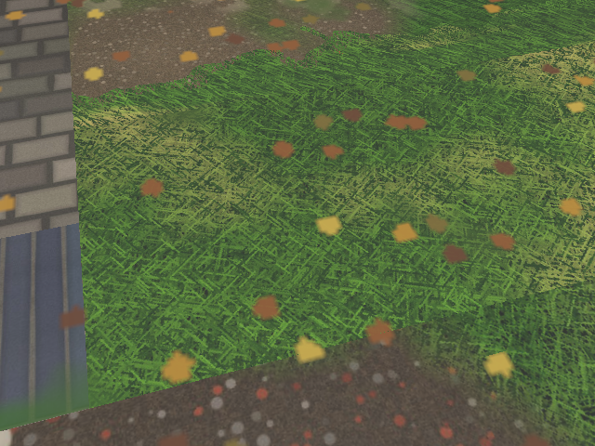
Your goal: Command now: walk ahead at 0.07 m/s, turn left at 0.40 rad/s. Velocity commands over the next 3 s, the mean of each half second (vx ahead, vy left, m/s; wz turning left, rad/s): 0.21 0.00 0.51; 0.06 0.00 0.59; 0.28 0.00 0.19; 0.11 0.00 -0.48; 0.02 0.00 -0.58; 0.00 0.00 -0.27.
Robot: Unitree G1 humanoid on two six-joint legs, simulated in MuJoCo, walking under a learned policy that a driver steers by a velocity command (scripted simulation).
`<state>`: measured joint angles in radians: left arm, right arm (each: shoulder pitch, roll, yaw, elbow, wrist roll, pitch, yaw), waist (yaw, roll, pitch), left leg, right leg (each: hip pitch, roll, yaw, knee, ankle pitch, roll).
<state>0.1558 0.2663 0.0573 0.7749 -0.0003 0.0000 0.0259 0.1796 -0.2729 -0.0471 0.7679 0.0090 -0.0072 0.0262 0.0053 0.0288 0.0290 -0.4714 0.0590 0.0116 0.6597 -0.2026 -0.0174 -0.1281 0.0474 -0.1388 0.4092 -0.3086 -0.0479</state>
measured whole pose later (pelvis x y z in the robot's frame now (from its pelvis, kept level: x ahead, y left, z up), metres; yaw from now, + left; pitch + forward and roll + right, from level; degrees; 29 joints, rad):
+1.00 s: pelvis +0.17 +0.05 +0.00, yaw +36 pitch +2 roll -1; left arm 0.12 0.34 0.08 0.77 0.00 0.00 0.01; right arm 0.16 -0.31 -0.07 0.56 0.00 0.03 0.00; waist 0.01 -0.03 0.07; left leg -0.35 -0.03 -0.03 0.52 -0.21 0.04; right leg -0.47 -0.04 -0.01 1.11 -0.52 0.06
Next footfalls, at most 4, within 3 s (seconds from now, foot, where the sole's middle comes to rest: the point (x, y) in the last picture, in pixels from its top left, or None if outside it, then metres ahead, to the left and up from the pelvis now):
0.02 left None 0.11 0.11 -0.77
0.44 right None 0.25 -0.10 -0.77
0.88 left None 0.18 0.17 -0.77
1.32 right None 0.35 0.02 -0.77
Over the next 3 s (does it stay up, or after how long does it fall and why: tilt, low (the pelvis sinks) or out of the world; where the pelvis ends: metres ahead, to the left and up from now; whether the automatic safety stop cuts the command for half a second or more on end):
stays up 0.39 0.17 0.00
